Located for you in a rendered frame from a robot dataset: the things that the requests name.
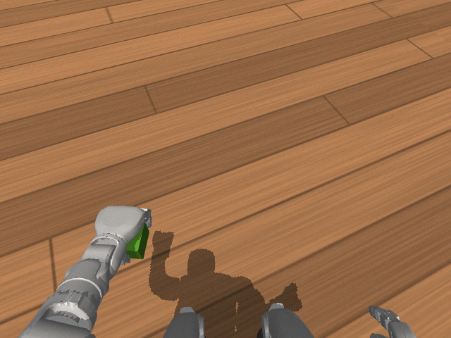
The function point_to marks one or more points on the cube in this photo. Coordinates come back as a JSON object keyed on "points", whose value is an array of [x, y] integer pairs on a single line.
{"points": [[136, 247]]}

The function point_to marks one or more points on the left robot hand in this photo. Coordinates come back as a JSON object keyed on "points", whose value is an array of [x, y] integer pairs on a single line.
{"points": [[124, 222]]}

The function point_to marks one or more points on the right robot hand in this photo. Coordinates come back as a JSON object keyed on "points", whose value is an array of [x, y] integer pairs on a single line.
{"points": [[391, 322]]}

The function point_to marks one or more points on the left robot arm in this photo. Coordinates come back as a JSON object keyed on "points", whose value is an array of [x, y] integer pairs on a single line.
{"points": [[71, 311]]}

